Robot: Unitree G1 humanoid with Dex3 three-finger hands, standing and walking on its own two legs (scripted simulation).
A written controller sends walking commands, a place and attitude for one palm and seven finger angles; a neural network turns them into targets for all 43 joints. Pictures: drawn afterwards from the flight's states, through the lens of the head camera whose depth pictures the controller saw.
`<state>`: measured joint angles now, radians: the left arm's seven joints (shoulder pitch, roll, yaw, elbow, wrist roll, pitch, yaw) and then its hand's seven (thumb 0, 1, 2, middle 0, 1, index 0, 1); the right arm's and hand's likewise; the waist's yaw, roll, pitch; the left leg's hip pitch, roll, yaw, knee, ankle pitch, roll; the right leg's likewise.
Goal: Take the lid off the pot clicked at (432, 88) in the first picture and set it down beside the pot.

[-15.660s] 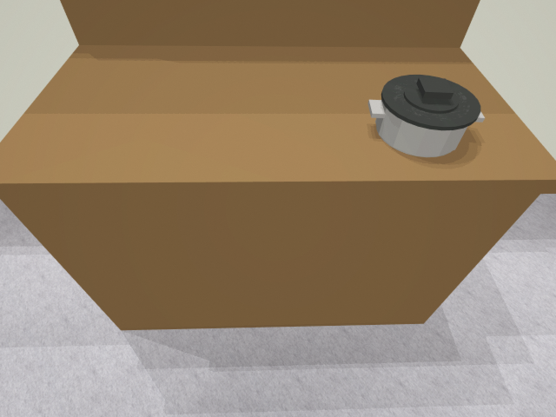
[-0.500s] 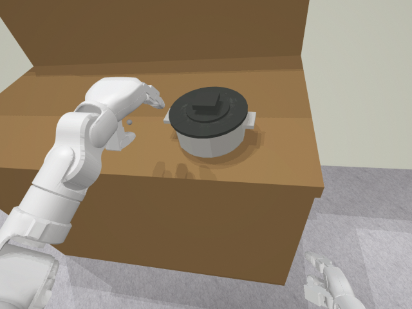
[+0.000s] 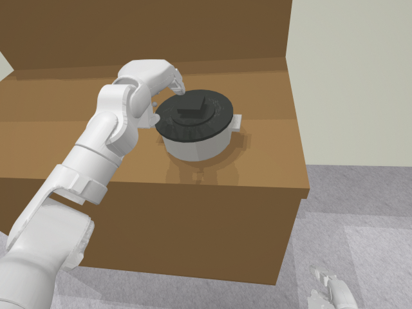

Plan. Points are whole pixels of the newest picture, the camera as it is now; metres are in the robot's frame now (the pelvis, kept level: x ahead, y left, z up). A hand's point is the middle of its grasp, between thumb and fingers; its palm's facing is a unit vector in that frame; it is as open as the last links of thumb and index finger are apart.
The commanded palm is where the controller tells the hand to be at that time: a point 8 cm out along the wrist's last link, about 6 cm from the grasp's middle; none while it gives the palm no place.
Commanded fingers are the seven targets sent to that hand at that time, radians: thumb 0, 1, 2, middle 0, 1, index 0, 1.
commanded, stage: move the open hand above the knob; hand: left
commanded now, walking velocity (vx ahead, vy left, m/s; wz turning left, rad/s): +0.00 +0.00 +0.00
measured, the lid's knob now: (191, 104) +0.53 +0.05 +0.13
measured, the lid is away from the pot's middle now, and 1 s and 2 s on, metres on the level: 0.00 0.00 0.00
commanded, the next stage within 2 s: lower the open fingers around the knob in 1.08 s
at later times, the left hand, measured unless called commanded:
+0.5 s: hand (185, 81) +0.49 +0.04 +0.22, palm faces -0.21 +0.00 -0.98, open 10.1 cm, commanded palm +0.48 +0.06 +0.27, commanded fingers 0.00 -0.37 1.61 -0.86 -0.08 -0.86 -0.08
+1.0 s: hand (181, 83) +0.50 +0.05 +0.21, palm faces -0.20 +0.01 -0.98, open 10.1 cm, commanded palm +0.48 +0.06 +0.27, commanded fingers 0.00 -0.37 1.61 -0.86 -0.08 -0.86 -0.08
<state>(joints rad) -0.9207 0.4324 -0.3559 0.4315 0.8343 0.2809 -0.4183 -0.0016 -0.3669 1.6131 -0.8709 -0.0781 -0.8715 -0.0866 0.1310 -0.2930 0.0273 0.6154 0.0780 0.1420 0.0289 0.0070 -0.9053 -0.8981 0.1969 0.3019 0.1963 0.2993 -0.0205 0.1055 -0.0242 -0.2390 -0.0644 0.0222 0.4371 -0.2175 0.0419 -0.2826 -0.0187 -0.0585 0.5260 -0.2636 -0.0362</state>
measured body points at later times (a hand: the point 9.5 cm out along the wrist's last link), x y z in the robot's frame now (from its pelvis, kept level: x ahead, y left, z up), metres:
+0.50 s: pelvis +0.01 +0.01 +0.00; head +0.03 -0.04 +0.45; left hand +0.49 +0.04 +0.27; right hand +0.09 -0.25 -0.14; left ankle +0.01 +0.10 -0.74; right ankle +0.01 -0.09 -0.74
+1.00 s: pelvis +0.02 +0.02 +0.00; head +0.04 -0.02 +0.45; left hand +0.50 +0.05 +0.26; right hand +0.13 -0.22 -0.13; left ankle +0.01 +0.10 -0.74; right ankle +0.01 -0.09 -0.74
